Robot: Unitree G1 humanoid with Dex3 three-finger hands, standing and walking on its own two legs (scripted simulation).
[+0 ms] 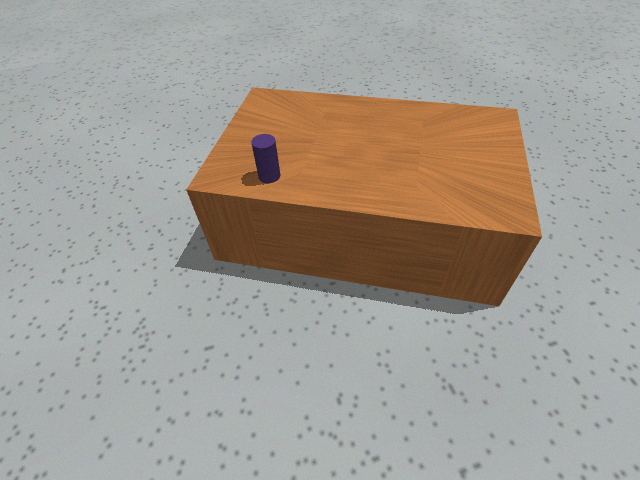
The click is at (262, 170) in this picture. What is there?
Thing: squat round
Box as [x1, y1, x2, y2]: [251, 134, 279, 182]
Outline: 260,134 255,136 251,141 259,179 263,182 272,182 278,179 279,177 275,141 273,136 269,134
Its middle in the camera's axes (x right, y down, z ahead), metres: -0.18 -0.25 +1.27
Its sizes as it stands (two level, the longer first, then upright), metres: 0.075 0.075 0.145
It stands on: a support 0.39 m high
